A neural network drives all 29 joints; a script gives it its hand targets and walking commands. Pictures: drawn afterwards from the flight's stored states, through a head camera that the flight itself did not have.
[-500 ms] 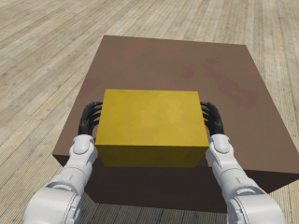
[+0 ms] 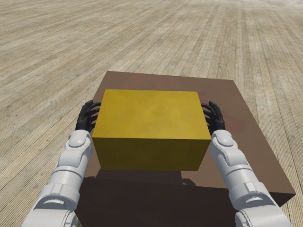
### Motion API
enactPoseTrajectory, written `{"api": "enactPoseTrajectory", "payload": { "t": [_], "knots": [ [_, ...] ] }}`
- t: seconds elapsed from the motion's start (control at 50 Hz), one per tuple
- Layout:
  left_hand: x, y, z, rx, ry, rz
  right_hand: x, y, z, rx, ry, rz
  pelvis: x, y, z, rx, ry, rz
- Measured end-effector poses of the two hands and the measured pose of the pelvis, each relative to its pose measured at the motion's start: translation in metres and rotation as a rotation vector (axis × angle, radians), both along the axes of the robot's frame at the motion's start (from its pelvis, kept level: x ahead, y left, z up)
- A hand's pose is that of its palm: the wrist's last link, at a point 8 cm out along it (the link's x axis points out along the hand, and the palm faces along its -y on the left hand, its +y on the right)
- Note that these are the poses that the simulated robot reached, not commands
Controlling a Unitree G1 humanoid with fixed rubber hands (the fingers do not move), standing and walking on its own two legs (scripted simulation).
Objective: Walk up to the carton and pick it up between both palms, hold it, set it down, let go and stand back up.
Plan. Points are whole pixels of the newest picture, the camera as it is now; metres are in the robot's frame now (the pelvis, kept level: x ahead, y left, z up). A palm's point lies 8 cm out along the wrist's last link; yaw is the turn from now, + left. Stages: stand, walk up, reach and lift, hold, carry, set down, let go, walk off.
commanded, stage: reach and lift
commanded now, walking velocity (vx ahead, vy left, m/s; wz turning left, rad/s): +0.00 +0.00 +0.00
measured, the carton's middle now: (150, 129) +0.40 +0.00 +0.09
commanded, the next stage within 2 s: hold in 1.32 s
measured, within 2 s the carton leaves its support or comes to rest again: neither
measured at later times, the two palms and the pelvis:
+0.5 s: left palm (79, 131) +0.35 +0.18 +0.14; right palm (222, 137) +0.33 -0.19 +0.13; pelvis -0.01 +0.00 +0.00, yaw +0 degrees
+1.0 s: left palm (78, 126) +0.35 +0.18 +0.15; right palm (223, 130) +0.34 -0.18 +0.15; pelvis +0.00 +0.00 +0.00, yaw +0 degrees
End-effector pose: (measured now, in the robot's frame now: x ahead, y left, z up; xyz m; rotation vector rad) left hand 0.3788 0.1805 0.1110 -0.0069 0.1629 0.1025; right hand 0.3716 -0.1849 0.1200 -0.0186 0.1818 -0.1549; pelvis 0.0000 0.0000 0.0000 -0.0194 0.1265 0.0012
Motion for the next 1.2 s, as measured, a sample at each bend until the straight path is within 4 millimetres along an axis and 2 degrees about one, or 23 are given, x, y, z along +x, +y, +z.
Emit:
{"api": "enactPoseTrajectory", "payload": {
  "t": [0.08,0.2,0.38,0.64,0.84,1.2],
  "knots": [
    [-0.008,0.003,0.009,-0.009,0.000,0.002,-0.007,0.003,0.007,0.002,0.004,0.000,-0.001,-0.002,0.002,0.005,-0.056,0.005],
    [-0.021,0.007,0.012,-0.015,0.024,0.007,-0.021,0.007,0.003,0.001,0.032,-0.004,-0.003,-0.003,0.003,0.007,-0.108,0.008],
    [-0.032,0.005,0.016,-0.003,0.037,0.001,-0.035,0.005,0.003,0.009,0.043,-0.011,-0.010,0.000,0.003,0.005,-0.105,0.004],
    [-0.030,-0.004,0.028,-0.003,0.052,-0.010,-0.036,-0.004,0.015,0.010,0.057,-0.018,-0.012,0.001,0.003,0.006,-0.096,-0.014],
    [-0.032,-0.001,0.037,-0.009,0.014,-0.003,-0.034,-0.001,0.027,0.013,0.019,-0.012,-0.005,0.002,0.003,0.005,-0.105,-0.009],
    [-0.030,-0.003,0.046,0.000,0.016,-0.006,-0.035,-0.003,0.031,0.021,0.023,-0.018,-0.001,0.003,0.003,0.004,-0.126,-0.012]
  ]
}}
